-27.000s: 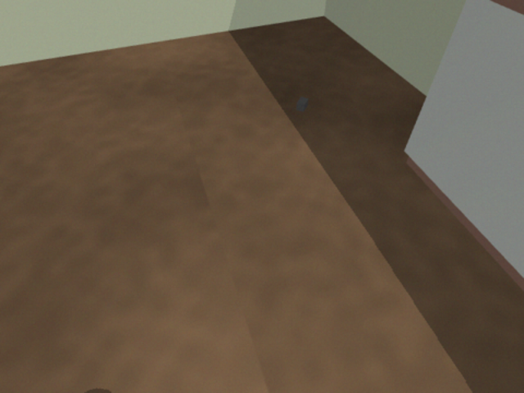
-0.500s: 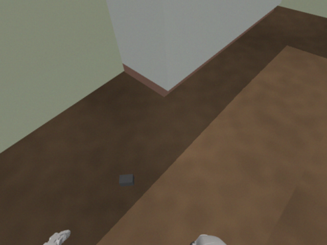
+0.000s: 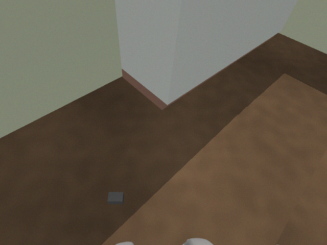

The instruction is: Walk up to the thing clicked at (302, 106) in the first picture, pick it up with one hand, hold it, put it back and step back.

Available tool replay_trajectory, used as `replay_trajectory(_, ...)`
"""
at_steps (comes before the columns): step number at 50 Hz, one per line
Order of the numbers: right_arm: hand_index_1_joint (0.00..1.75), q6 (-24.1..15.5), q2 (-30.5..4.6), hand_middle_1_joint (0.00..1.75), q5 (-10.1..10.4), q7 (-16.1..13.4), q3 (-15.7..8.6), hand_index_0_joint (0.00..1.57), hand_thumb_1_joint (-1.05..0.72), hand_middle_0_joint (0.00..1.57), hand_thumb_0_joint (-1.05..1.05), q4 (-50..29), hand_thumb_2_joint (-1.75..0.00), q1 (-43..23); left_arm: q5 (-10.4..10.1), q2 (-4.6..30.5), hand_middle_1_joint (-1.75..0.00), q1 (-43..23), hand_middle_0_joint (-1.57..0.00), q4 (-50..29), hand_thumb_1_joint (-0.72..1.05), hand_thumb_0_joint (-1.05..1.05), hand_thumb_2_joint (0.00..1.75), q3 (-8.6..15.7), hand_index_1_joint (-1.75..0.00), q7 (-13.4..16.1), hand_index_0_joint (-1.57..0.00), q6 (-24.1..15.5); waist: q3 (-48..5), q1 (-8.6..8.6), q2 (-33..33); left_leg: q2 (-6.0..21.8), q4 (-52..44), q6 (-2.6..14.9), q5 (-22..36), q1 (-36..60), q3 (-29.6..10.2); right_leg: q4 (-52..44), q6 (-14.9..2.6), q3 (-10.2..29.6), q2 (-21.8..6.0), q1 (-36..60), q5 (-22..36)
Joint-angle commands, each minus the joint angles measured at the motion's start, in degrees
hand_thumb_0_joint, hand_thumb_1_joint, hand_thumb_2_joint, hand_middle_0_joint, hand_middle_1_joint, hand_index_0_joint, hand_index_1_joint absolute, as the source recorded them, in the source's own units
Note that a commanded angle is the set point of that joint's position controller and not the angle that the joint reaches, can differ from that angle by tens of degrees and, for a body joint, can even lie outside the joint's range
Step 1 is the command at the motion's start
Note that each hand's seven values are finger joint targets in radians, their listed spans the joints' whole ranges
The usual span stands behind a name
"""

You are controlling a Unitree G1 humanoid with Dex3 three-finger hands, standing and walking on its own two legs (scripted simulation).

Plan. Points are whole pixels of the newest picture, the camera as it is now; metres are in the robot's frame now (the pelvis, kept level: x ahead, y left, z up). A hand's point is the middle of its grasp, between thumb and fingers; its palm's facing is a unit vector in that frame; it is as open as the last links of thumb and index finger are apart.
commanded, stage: walk up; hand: left
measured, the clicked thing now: (116, 198) +0.46 +0.23 -0.74
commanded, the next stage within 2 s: stand in 1.40 s
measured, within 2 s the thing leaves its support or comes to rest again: neither
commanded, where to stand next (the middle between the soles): +0.08 -0.02 m, yaw +1 degrees
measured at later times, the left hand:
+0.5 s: hand out of the picture +0.12 +0.23 -0.14, palm faces -0.02 -0.93 -0.37, open 7.4 cm
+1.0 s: hand out of the picture +0.13 +0.23 -0.14, palm faces +0.00 -0.94 -0.33, open 7.4 cm
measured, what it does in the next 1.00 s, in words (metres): steps on the spot: right foot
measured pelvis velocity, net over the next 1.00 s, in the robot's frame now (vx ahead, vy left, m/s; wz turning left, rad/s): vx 0.05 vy -0.02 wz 0.00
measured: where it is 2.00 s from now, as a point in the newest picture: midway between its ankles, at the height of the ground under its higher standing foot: outside the picture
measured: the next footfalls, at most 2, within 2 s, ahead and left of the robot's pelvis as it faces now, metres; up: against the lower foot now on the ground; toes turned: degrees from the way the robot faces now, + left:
right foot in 0.22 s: +0.10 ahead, -0.16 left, +0.00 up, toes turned -2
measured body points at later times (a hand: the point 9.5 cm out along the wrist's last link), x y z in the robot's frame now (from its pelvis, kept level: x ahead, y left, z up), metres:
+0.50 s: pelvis +0.04 -0.03 +0.00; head +0.05 -0.04 +0.45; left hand +0.12 +0.28 -0.11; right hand +0.12 -0.32 -0.14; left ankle +0.07 +0.11 -0.73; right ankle +0.06 -0.16 -0.73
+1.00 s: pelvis +0.05 -0.02 +0.02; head +0.05 -0.02 +0.47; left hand +0.13 +0.28 -0.12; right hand +0.12 -0.33 -0.11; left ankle +0.07 +0.11 -0.73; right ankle +0.06 -0.16 -0.73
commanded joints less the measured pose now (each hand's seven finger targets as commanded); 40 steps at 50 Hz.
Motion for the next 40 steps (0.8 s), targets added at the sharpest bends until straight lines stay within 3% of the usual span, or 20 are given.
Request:
replay_trajectory(1, 0.30, -0.69, -17.75, 0.30, -0.02, -1.59, -4.99, 0.20, -0.90, 0.20, 0.00, -3.07, -0.90, 0.92, 0.15, 10.08, -0.30, 4.78, -0.20, -1.69, 0.90, 0.00, 0.90, 3.17, -0.30, 0.56, -0.20, -0.95, -4.02, -0.28, 15.38, 11.92, -15.97, 8.71, -4.09, 7.38, -14.69, -1.91, 0.94, 2.36, -2.94, -5.97, 3.97)
replay_trajectory(5, 0.30, 0.37, -16.74, 0.30, -0.37, -1.39, -4.35, 0.20, -0.90, 0.20, 0.00, -4.08, -0.90, -2.58, 0.23, 8.70, -0.30, 3.59, -0.20, -0.13, 0.90, 0.00, 0.90, 2.63, -0.30, 0.80, -0.20, -1.48, -4.57, -0.36, 14.97, 11.83, -13.40, 9.96, -2.29, 2.66, -10.26, -12.31, 2.41, -1.10, -3.49, 0.66, 6.19)
replay_trajectory(7, 0.30, 1.37, -16.70, 0.30, -0.38, -1.05, -4.07, 0.20, -0.90, 0.20, 0.00, -3.79, -0.90, -4.02, 0.37, 8.14, -0.30, 3.26, -0.20, 1.14, 0.90, 0.00, 0.90, 2.80, -0.30, 1.30, -0.20, -2.18, -4.93, -0.07, 14.49, 11.69, -9.19, 9.80, 0.17, -1.40, -9.75, -16.92, 2.50, -2.74, -1.81, 5.98, 8.27)
replay_trajectory(9, 0.30, 2.40, -15.31, 0.30, 0.35, -0.84, -3.24, 0.20, -0.90, 0.20, 0.00, -3.86, -0.90, -6.22, 0.59, 7.57, -0.30, 5.29, -0.20, 2.75, 0.90, 0.00, 0.90, 2.74, -0.30, 1.84, -0.20, -2.78, -6.43, 1.75, 12.12, 9.75, -3.09, 7.78, -0.87, -3.46, -7.69, -25.26, 1.73, -3.64, -0.51, 12.02, 14.07)
replay_trajectory(10, 0.30, 2.81, -12.83, 0.30, 0.88, -0.84, -2.30, 0.20, -0.90, 0.20, 0.00, -3.53, -0.90, -6.23, 0.85, 8.49, -0.30, 4.72, -0.20, 3.02, 0.90, 0.00, 0.90, 2.90, -0.30, 2.17, -0.20, -3.18, -6.62, 2.22, 8.54, 7.96, -0.04, 5.23, -1.79, -4.98, -6.65, -28.27, 1.06, -1.65, -1.18, 13.81, 15.58)
replay_trajectory(11, 0.30, 2.97, -10.43, 0.30, 1.29, -0.85, -1.46, 0.20, -0.90, 0.20, 0.00, -3.32, -0.90, -5.18, 1.23, 10.53, -0.30, 2.86, -0.20, 2.23, 0.90, 0.00, 0.90, 3.23, -0.30, 2.48, -0.20, -3.64, -6.27, 1.23, 2.13, 5.11, 4.96, 2.83, -3.30, -5.32, -4.35, -33.43, -0.51, 6.64, -6.60, 12.30, 15.13)
replay_trajectory(12, 0.30, 3.20, -8.64, 0.30, 1.64, -0.73, -0.76, 0.20, -0.90, 0.20, 0.00, -2.97, -0.90, -3.95, 1.48, 13.48, -0.30, -0.85, -0.20, 0.92, 0.90, 0.00, 0.90, 3.43, -0.30, 2.63, -0.20, -4.36, -4.48, -0.74, -4.21, 0.31, 8.88, -0.15, -9.81, -6.58, -3.24, -38.42, -3.82, 21.03, -15.76, 8.30, 14.73)
replay_trajectory(13, 0.30, 3.68, -11.43, 0.30, 1.51, -1.34, -1.81, 0.20, -0.90, 0.20, 0.00, -1.39, -0.90, -4.82, 1.05, 16.27, -0.30, -5.04, -0.20, 0.54, 0.90, 0.00, 0.90, 3.34, -0.30, 2.51, -0.20, -4.00, -3.22, -0.33, -5.29, -0.75, 12.17, -0.10, -19.28, -1.42, -4.01, -39.07, -9.40, 23.29, -20.01, -0.45, 11.76)
replay_trajectory(14, 0.30, 3.67, -12.67, 0.30, 1.23, -1.39, -2.37, 0.20, -0.90, 0.20, 0.00, 0.65, -0.90, -3.08, 1.01, 15.25, -0.30, -8.40, -0.20, 0.00, 0.90, 0.00, 0.90, 2.97, -0.30, 2.35, -0.20, -3.69, -2.05, -1.97, -5.36, 0.68, 11.33, -0.09, -17.40, 3.75, -4.81, -36.80, -9.73, 20.78, -18.66, -4.85, 11.13)
replay_trajectory(15, 0.30, 3.38, -12.61, 0.30, 1.39, -1.22, -2.15, 0.20, -0.90, 0.20, 0.00, 1.93, -0.90, -2.70, 0.75, 12.83, -0.30, -9.28, -0.20, 0.07, 0.90, 0.00, 0.90, 2.29, -0.30, 2.21, -0.20, -3.44, -1.45, -2.54, -4.79, 0.66, 5.90, 0.30, -15.40, 5.53, -4.41, -35.51, -7.01, 14.80, -15.01, -5.44, 11.18)
replay_trajectory(16, 0.30, 3.00, -12.70, 0.30, 1.82, -1.03, -2.00, 0.20, -0.90, 0.20, 0.00, 2.94, -0.90, -3.08, 0.60, 11.42, -0.30, -9.69, -0.20, 0.16, 0.90, 0.00, 0.90, 1.85, -0.30, 2.20, -0.20, -3.42, -2.76, -2.84, -4.00, 1.03, 0.37, 0.48, -6.66, 6.49, -3.86, -33.30, -4.01, 9.16, -11.85, -1.64, 15.85)
replay_trajectory(17, 0.30, 2.76, -12.79, 0.30, 1.84, -1.00, -2.04, 0.20, -0.90, 0.20, 0.00, 3.83, -0.90, -3.42, 0.43, 10.45, -0.30, -9.74, -0.20, 0.66, 0.90, 0.00, 0.90, 1.46, -0.30, 2.25, -0.20, -3.50, -4.78, -2.66, -4.63, 2.23, -1.76, 0.74, 0.92, 8.32, -5.26, -31.26, -2.07, 6.86, -10.29, -0.06, 20.08)
replay_trajectory(19, 0.30, 2.30, -13.68, 0.30, 1.30, -1.18, -1.91, 0.20, -0.90, 0.20, 0.00, 4.11, -0.90, -4.81, 0.01, 9.41, -0.30, -8.10, -0.20, 1.63, 0.90, 0.00, 0.90, 1.06, -0.30, 2.17, -0.20, -3.59, -9.49, -1.14, -2.74, 4.81, -4.26, 1.59, 9.72, 10.85, -8.87, -27.74, -0.55, 4.71, -7.89, 3.68, 26.17)
replay_trajectory(20, 0.30, 2.15, -14.10, 0.30, 1.26, -1.09, -1.63, 0.20, -0.90, 0.20, 0.00, 4.00, -0.90, -7.61, -0.24, 9.55, -0.30, -6.81, -0.20, 2.66, 0.90, 0.00, 0.90, 1.08, -0.30, 2.09, -0.20, -3.47, -10.26, 0.36, -1.62, 5.21, -4.07, 2.13, 7.91, 9.69, -9.50, -28.75, 0.01, 4.22, -6.99, 5.36, 22.68)
replay_trajectory(22, 0.30, 2.42, -12.83, 0.30, 1.40, -0.70, -1.16, 0.20, -0.90, 0.20, 0.00, 5.68, -0.90, -8.66, -0.10, 9.96, -0.30, -8.38, -0.20, 3.84, 0.90, 0.00, 0.90, 1.10, -0.30, 2.22, -0.20, -3.40, -8.32, 0.18, -2.10, 3.64, -4.12, 1.08, 3.63, 8.04, -7.16, -33.23, -0.35, 5.60, -8.42, 6.42, 16.01)
replay_trajectory(24, 0.30, 2.57, -12.82, 0.30, 1.11, -0.72, -0.98, 0.20, -0.90, 0.20, 0.00, 7.20, -0.90, -8.36, 0.05, 10.16, -0.30, -11.26, -0.20, 4.06, 0.90, 0.00, 0.90, 1.04, -0.30, 2.26, -0.20, -3.28, -8.17, -0.79, -0.55, 3.32, -6.12, 0.60, 3.15, 9.05, -6.61, -33.05, -0.61, 5.95, -9.12, 6.62, 17.34)
replay_trajectory(28, 0.30, 2.25, -13.19, 0.30, 0.85, -0.69, -0.54, 0.20, -0.90, 0.20, 0.00, 9.42, -0.90, -11.31, -0.38, 8.59, -0.30, -12.10, -0.20, 5.98, 0.90, 0.00, 0.90, 0.54, -0.30, 2.19, -0.20, -2.78, -6.17, 0.63, 4.85, 5.33, -11.42, 1.01, 3.24, 6.18, -9.28, -33.54, 0.39, 2.70, -6.79, 9.54, 16.33)
replay_trajectory(34, 0.30, 1.96, -12.90, 0.30, 0.65, -0.93, -0.41, 0.20, -0.90, 0.20, 0.00, 11.86, -0.90, -12.69, -0.23, 8.22, -0.30, -14.03, -0.20, 8.38, 0.90, 0.00, 0.90, 0.33, -0.30, 1.84, -0.20, -2.47, -7.43, 0.45, 6.57, 5.35, -14.71, 0.30, 3.89, 6.55, -8.68, -35.57, 0.67, 2.22, -6.98, 14.44, 20.12)
replay_trajectory(40, 0.30, 2.06, -12.76, 0.30, 0.58, -1.00, -0.45, 0.20, -0.90, 0.20, 0.00, 13.19, -0.90, -13.53, -0.04, 8.09, -0.30, -15.50, -0.20, 10.16, 0.90, 0.00, 0.90, 0.22, -0.30, 1.61, -0.20, -2.29, -6.87, 0.06, 6.78, 5.31, -16.57, 0.05, 1.82, 7.57, -8.51, -37.71, 1.21, 2.06, -6.93, 14.28, 19.02)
